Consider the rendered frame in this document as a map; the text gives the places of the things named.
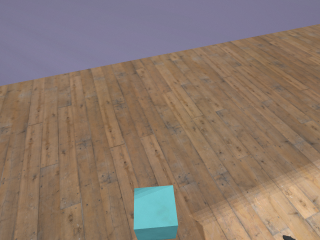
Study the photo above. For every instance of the carton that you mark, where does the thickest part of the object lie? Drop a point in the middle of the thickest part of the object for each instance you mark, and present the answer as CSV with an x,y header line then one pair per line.
x,y
155,215

